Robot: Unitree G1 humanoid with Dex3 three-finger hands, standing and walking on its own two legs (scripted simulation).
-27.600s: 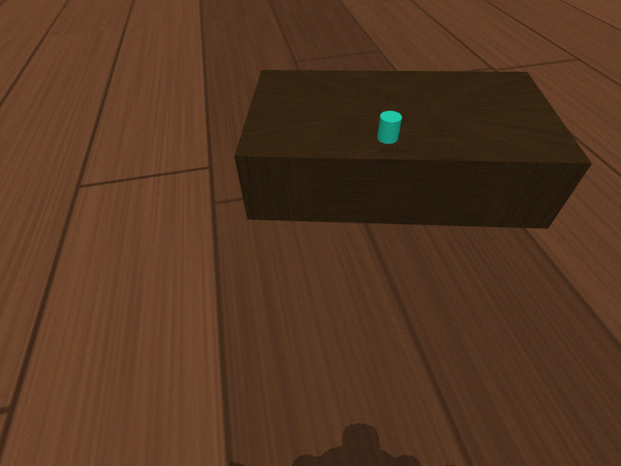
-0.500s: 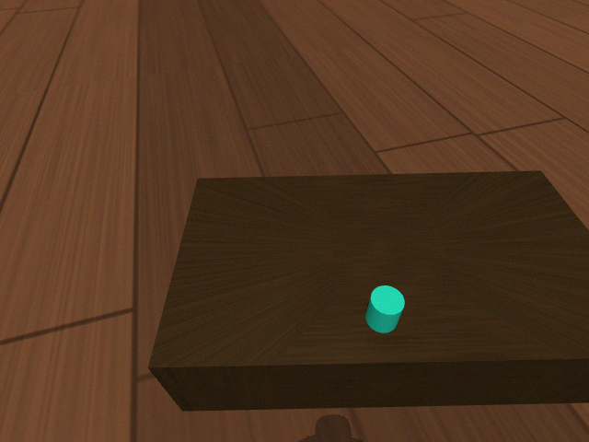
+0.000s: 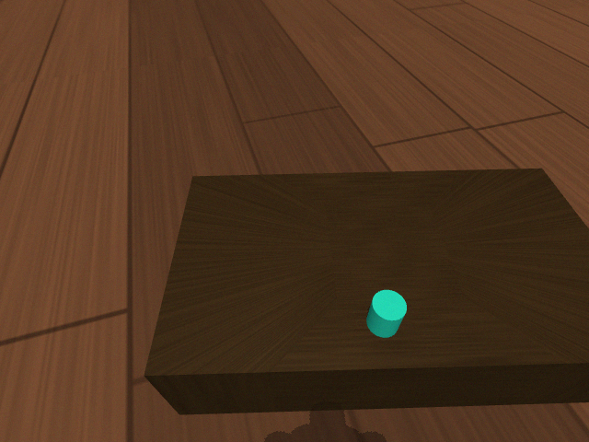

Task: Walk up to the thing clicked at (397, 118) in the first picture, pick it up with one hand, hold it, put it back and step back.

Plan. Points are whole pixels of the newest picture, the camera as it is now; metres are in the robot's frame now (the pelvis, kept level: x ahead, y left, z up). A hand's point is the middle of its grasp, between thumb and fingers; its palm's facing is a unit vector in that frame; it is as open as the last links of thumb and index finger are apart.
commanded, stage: stand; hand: right
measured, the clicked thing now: (385, 313) +0.49 -0.21 -0.37
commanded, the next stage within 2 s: step back in 1.66 s
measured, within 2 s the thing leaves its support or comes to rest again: neither
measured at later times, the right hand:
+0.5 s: hand out of the picture +0.08 -0.25 -0.16, palm faces -0.02 +0.94 -0.35, open 7.4 cm
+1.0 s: hand out of the picture +0.07 -0.25 -0.16, palm faces -0.03 +0.94 -0.35, open 7.4 cm
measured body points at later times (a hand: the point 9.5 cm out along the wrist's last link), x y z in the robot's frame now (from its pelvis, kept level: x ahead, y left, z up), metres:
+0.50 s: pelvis +0.00 +0.00 +0.00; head +0.02 +0.00 +0.45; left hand +0.08 +0.30 -0.14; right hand +0.08 -0.30 -0.13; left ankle -0.01 +0.13 -0.75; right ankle -0.01 -0.14 -0.75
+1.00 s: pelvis +0.00 +0.00 +0.00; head +0.01 +0.01 +0.45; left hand +0.06 +0.30 -0.14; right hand +0.07 -0.30 -0.13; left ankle -0.01 +0.13 -0.75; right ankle -0.01 -0.14 -0.75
